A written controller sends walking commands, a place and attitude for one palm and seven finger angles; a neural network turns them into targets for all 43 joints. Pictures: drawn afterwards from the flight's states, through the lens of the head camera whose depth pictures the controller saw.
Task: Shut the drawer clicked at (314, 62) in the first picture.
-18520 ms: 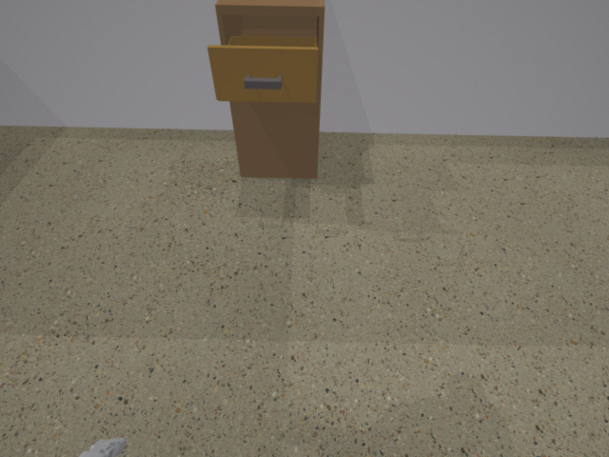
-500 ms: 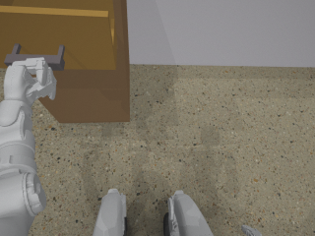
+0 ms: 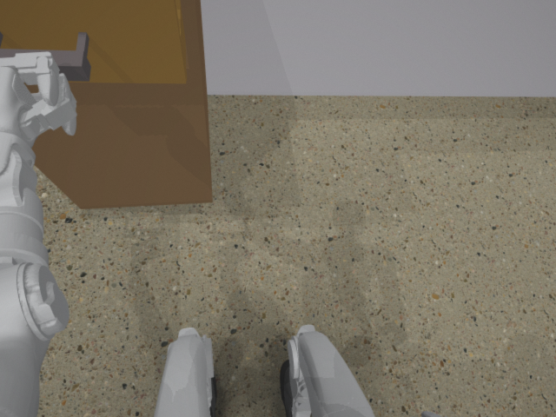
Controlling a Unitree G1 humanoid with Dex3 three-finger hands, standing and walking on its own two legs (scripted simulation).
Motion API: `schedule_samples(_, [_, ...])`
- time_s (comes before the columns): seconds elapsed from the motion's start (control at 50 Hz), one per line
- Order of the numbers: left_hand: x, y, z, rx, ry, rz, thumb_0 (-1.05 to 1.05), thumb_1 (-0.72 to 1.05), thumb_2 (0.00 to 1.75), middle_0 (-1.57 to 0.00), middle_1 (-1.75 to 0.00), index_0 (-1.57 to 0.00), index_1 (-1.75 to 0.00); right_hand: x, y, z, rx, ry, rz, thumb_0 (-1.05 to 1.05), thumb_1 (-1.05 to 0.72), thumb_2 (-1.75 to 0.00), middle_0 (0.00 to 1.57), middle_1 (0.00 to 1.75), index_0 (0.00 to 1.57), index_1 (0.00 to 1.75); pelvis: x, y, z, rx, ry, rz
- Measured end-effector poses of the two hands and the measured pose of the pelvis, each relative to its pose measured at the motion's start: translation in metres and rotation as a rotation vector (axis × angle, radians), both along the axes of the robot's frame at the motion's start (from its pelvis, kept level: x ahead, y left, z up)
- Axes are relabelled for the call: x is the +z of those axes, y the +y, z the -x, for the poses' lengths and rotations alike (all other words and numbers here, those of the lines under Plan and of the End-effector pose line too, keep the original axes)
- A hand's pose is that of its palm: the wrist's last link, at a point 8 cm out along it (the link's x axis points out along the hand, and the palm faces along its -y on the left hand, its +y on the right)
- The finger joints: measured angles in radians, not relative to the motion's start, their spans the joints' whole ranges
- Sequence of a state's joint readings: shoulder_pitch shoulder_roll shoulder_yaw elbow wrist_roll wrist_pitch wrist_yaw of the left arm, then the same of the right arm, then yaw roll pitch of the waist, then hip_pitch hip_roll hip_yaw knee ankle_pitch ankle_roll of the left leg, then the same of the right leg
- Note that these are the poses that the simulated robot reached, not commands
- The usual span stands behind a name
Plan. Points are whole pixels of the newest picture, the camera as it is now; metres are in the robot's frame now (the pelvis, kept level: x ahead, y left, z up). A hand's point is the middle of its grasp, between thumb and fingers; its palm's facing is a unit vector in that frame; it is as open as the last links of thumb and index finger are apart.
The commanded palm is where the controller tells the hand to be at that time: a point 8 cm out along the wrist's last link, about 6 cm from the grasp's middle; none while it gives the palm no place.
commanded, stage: push the drawer shut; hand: left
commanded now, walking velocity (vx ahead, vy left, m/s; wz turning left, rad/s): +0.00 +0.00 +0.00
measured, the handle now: (37, 52) +0.59 +0.29 +0.06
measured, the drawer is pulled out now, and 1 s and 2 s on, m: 0.04 0.00 0.00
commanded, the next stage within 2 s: pull the fist back off the drawer in 0.54 s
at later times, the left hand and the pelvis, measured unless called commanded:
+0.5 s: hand (67, 77) +0.56 +0.25 +0.06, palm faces +0.04 -1.00 -0.06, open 3.3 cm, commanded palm +0.58 +0.26 +0.06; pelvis +0.00 +0.00 -0.01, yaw +0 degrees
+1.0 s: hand (64, 77) +0.56 +0.25 +0.05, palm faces +0.03 -1.00 -0.05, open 3.3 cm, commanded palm +0.56 +0.25 +0.06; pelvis -0.02 +0.00 -0.02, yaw -1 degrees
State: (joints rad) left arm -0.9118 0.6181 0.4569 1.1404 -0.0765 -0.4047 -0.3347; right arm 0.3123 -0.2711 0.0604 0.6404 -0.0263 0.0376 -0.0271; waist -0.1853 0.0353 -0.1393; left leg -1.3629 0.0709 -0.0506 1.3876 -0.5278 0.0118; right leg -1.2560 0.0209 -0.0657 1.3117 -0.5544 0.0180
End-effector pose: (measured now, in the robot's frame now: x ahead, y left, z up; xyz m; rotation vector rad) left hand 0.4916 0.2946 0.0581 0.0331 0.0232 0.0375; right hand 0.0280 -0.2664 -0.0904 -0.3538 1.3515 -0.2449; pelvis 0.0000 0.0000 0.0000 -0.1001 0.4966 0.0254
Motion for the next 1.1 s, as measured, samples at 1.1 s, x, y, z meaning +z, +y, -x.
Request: schedule_samples(1.1, [0.001,0.004,-0.038,0.001,0.012,0.004,0.05,0.78,0.90,-1.40,-1.59,-1.40,-1.60,-0.002,0.023,0.058,-0.035,0.104,0.000,0.01,-0.90,-0.90,0.21,0.30,0.20,0.30,-0.014,0.008,0.018,-0.003,0.056,0.036])
